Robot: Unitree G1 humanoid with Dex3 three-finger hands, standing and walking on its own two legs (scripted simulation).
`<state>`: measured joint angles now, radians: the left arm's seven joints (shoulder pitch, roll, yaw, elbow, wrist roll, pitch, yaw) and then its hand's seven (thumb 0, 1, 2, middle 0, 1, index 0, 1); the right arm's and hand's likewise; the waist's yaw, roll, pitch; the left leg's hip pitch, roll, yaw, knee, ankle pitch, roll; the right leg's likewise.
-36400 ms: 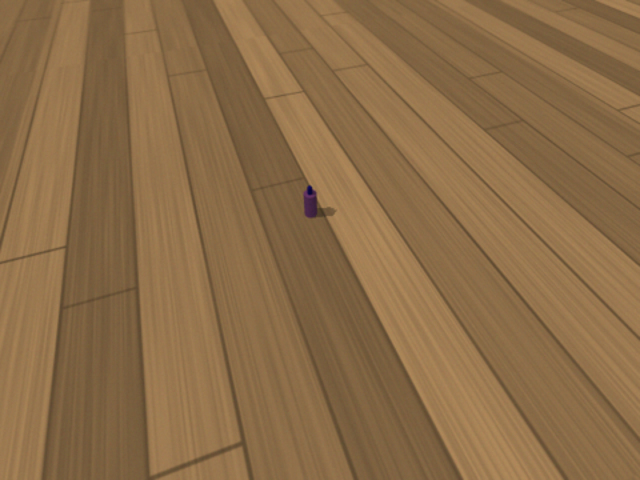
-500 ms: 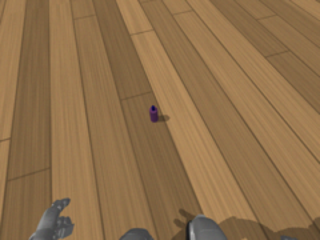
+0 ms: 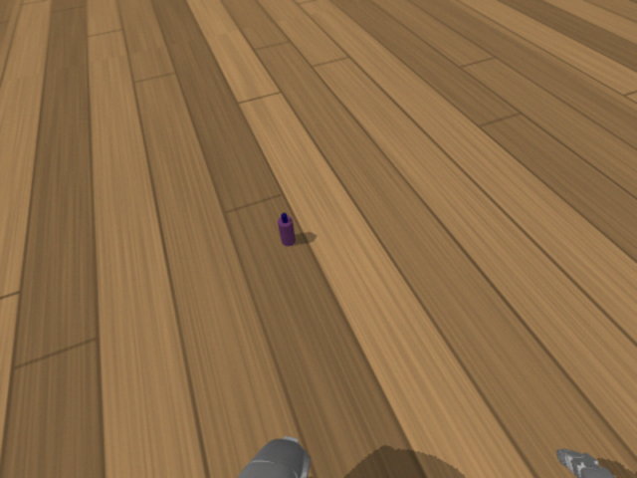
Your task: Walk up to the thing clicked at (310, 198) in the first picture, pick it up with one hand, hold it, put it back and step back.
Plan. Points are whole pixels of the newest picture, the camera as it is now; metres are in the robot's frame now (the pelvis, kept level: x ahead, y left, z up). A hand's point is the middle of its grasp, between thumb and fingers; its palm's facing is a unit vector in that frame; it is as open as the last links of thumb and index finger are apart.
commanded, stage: step back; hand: left
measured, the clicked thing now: (286, 227) +1.03 +0.26 -0.68
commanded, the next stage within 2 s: stand in 1.06 s
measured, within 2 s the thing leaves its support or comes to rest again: neither
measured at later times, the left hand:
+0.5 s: hand out of the picture +0.07 +0.28 -0.13, palm faces +0.07 -0.92 -0.39, open 7.4 cm
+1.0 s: hand out of the picture +0.09 +0.30 -0.15, palm faces +0.14 -0.93 -0.33, open 7.4 cm
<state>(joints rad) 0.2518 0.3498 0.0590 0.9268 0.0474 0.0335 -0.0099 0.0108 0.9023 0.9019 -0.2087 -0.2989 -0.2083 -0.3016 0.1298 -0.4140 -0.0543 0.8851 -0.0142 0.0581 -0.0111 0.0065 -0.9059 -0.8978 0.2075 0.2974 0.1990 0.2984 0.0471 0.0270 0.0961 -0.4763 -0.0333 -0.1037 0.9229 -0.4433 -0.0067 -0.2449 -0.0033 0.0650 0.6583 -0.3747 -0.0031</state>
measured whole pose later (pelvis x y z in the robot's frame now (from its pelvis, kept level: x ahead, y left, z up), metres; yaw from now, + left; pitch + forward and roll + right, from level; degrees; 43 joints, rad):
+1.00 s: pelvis +0.03 +0.03 +0.01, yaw +7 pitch -1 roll -1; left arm 0.10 0.38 0.04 1.06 0.00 -0.01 -0.01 0.01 0.90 0.90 -0.21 -0.30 -0.21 -0.30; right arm 0.13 -0.32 -0.01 1.08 -0.02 -0.02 0.00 0.01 -0.90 -0.90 0.21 0.30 0.20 0.30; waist 0.02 -0.03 0.07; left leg -0.21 -0.01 -0.02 0.52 -0.29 0.01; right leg -0.20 -0.06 -0.05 0.49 -0.26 0.04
